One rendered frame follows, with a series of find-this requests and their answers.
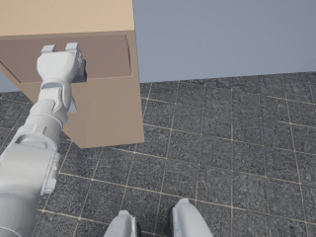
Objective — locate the robot left upper arm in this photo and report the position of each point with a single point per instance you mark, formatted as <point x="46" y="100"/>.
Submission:
<point x="26" y="173"/>

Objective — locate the right robot thigh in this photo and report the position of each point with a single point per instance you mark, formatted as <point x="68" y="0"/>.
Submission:
<point x="188" y="219"/>

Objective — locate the cabinet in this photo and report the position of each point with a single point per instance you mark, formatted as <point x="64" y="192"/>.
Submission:
<point x="108" y="109"/>

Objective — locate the robot left forearm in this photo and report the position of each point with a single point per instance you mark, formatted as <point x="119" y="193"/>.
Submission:
<point x="46" y="119"/>

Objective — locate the robot thigh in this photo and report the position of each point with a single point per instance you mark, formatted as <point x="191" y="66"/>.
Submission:
<point x="188" y="219"/>
<point x="122" y="226"/>

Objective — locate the drawer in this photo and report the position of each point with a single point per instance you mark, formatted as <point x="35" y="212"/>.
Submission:
<point x="105" y="55"/>

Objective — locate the robot left hand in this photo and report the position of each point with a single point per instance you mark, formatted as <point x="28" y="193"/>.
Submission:
<point x="62" y="65"/>

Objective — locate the handle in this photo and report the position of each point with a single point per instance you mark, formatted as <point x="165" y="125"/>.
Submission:
<point x="81" y="75"/>

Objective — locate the left robot thigh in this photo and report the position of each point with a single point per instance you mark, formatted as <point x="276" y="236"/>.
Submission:
<point x="122" y="226"/>

